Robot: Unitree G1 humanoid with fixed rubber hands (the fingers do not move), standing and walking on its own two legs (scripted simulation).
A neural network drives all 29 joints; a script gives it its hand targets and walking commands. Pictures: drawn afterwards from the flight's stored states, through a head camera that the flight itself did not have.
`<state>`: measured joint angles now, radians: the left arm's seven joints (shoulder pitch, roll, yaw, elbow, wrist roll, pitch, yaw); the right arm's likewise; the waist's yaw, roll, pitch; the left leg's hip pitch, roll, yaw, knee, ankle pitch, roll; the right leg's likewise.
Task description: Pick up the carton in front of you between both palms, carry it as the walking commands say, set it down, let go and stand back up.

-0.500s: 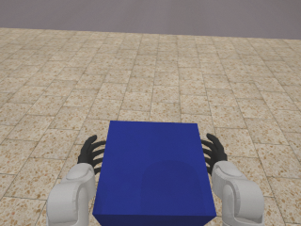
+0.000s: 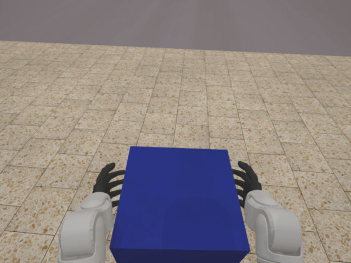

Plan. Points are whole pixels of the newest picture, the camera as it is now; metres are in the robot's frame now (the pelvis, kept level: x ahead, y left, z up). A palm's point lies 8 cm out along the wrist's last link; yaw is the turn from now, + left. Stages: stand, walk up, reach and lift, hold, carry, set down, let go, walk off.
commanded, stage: carry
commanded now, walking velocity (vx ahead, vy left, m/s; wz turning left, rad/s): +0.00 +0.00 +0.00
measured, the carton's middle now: (176, 218) +0.23 +0.00 +0.02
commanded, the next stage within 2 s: hold in 0.70 s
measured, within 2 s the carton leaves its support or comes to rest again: neither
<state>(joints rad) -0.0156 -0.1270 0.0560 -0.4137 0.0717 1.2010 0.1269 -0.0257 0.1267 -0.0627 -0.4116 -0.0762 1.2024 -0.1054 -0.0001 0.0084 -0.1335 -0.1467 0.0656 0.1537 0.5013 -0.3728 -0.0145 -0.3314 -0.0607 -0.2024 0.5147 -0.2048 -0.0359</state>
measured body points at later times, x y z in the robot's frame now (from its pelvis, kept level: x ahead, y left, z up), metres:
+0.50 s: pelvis -0.03 +0.00 +0.00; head -0.05 +0.00 +0.45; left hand +0.26 +0.16 +0.03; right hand +0.26 -0.15 +0.03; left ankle -0.07 +0.11 -0.73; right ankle +0.04 -0.10 -0.73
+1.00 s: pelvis -0.04 +0.01 +0.01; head -0.05 -0.01 +0.46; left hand +0.25 +0.18 +0.04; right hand +0.27 -0.12 +0.04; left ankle -0.07 +0.12 -0.73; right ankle +0.04 -0.11 -0.73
